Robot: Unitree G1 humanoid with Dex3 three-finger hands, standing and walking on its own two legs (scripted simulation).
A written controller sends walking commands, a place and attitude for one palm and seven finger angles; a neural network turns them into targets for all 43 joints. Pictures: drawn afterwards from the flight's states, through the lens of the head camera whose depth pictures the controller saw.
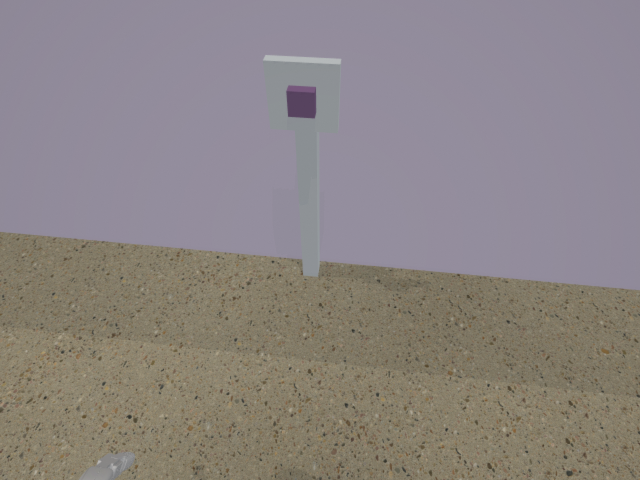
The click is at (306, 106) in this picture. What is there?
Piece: button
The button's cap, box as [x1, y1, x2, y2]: [286, 85, 315, 117]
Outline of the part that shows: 288,85 286,91 288,116 314,117 315,87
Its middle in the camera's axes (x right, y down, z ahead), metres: -0.05 -0.33 +0.94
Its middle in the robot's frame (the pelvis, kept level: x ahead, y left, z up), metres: +0.93 +0.10 +0.00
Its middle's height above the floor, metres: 0.77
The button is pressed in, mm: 0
